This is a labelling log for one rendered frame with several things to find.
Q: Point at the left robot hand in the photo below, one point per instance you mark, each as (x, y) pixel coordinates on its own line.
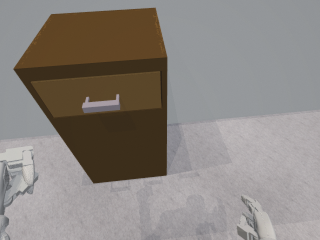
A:
(18, 164)

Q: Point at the cabinet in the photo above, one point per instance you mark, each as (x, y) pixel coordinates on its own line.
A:
(111, 146)

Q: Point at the right robot hand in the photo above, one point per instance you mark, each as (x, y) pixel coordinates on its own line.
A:
(259, 225)

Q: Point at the left robot forearm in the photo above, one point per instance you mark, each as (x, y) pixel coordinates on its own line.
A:
(4, 222)

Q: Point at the drawer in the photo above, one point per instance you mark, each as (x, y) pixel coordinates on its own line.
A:
(65, 97)

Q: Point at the handle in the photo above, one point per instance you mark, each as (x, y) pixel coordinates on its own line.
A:
(101, 106)

